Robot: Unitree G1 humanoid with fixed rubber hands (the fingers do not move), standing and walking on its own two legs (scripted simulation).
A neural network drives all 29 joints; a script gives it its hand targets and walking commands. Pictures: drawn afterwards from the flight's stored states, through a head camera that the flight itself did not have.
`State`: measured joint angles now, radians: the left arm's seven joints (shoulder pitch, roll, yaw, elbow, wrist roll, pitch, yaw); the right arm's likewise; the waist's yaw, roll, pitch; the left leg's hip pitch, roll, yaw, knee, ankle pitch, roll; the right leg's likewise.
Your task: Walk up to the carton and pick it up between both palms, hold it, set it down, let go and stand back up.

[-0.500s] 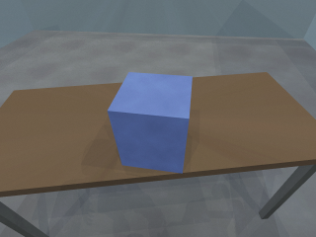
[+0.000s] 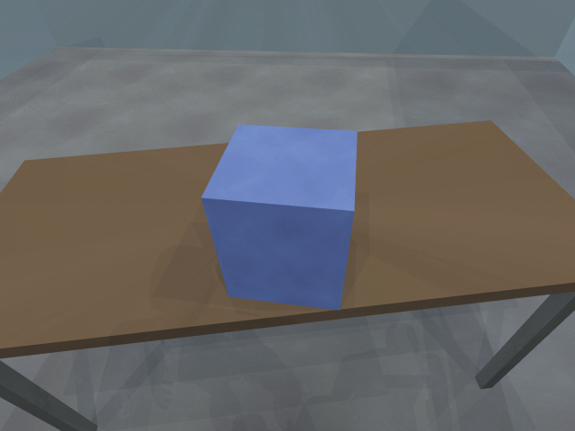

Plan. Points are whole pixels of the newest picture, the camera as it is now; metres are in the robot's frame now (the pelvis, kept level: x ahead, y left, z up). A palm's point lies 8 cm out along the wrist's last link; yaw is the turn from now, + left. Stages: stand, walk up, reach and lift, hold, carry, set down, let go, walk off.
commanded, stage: stand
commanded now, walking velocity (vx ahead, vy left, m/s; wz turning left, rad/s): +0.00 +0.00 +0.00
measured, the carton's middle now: (289, 218) +0.47 +0.03 +0.04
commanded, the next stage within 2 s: none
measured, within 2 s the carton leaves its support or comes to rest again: neither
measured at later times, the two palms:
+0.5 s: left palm out of the picture +0.02 +0.22 -0.14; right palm out of the picture +0.03 -0.22 -0.14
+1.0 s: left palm out of the picture +0.06 +0.22 -0.14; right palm out of the picture +0.05 -0.22 -0.14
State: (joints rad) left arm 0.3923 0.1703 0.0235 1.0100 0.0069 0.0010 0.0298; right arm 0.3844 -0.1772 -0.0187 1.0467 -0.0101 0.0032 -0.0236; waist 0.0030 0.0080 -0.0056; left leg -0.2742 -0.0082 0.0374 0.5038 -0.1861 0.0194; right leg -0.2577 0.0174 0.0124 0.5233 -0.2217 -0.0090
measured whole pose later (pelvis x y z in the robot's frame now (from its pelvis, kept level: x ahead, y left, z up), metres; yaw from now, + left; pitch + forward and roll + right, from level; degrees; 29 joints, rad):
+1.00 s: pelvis +0.06 +0.00 +0.01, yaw -1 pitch -2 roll +0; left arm 0.28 0.14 -0.02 1.09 0.00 -0.01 0.05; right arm 0.30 -0.15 0.01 1.09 0.00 -0.01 -0.05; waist 0.00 0.00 0.04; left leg -0.15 -0.01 0.04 0.42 -0.23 0.02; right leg -0.14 0.01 0.03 0.43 -0.26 -0.01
